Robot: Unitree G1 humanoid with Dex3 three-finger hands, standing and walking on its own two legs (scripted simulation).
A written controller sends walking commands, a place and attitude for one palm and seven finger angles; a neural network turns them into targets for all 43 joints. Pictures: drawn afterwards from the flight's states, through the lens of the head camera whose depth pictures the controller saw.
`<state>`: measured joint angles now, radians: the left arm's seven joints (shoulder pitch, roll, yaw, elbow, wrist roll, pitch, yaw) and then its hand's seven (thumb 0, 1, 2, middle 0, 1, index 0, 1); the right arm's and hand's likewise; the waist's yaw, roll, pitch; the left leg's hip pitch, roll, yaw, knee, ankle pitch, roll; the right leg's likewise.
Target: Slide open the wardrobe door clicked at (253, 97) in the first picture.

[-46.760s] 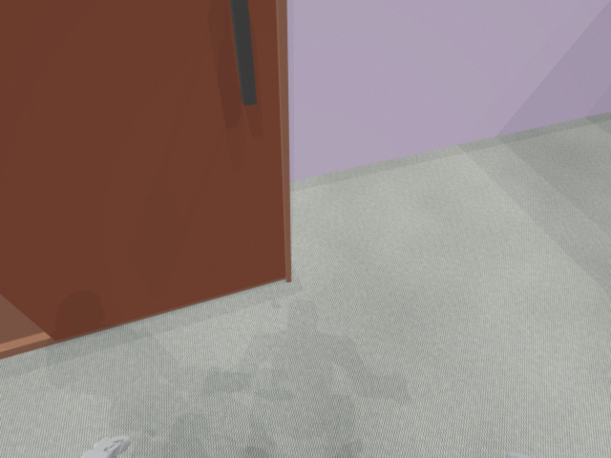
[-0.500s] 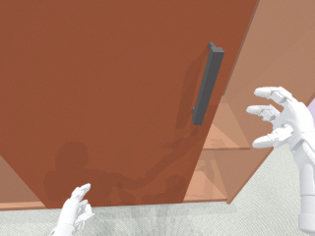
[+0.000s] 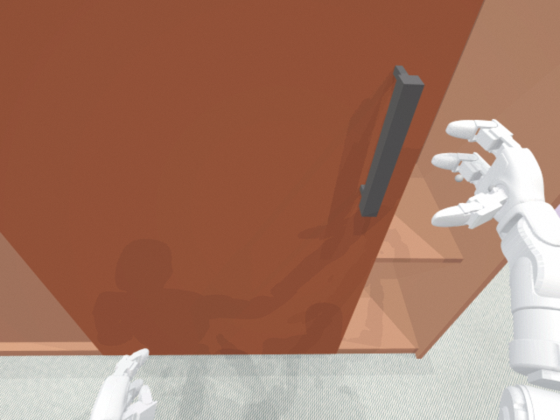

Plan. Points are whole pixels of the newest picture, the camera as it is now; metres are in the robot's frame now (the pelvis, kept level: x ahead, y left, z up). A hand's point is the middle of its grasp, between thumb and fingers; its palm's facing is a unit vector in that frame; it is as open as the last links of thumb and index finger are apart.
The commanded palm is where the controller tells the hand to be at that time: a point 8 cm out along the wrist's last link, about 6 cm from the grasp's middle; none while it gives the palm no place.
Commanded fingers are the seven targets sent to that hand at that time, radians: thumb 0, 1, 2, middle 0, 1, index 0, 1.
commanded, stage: move the hooked fingers beside the handle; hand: right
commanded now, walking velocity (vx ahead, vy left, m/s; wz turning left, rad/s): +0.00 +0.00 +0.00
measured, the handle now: (382, 147) +0.48 -0.12 +0.18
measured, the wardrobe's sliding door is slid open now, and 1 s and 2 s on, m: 0.30 0.30 0.30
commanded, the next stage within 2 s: feel for the door with the fingertips in 1.96 s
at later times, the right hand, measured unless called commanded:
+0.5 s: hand (452, 175) +0.39 -0.20 +0.20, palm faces -0.03 +1.00 -0.02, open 14.0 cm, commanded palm +0.37 -0.25 +0.19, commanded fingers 0.00 0.50 -0.30 0.30 1.20 0.30 1.20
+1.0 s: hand (448, 185) +0.37 -0.19 +0.19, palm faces -0.02 +1.00 -0.02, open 14.0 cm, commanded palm +0.36 -0.24 +0.19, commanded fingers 0.00 0.50 -0.30 0.30 1.20 0.30 1.20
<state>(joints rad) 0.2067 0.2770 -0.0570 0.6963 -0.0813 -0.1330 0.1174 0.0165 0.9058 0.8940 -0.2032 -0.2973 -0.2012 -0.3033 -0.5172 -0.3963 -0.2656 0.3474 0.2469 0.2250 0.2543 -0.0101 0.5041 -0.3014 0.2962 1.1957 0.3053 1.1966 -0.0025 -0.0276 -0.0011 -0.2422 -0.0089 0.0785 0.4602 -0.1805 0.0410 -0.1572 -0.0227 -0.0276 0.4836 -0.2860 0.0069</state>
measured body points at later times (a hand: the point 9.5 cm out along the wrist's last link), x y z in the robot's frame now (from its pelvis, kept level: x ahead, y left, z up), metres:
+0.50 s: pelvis +0.00 -0.01 +0.00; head -0.02 +0.01 +0.45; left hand +0.15 +0.25 -0.09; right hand +0.39 -0.25 +0.20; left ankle +0.05 +0.09 -0.74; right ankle -0.01 -0.12 -0.74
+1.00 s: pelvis +0.00 -0.01 +0.00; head -0.02 +0.00 +0.45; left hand +0.16 +0.23 -0.09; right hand +0.37 -0.24 +0.20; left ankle +0.05 +0.09 -0.74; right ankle -0.01 -0.12 -0.74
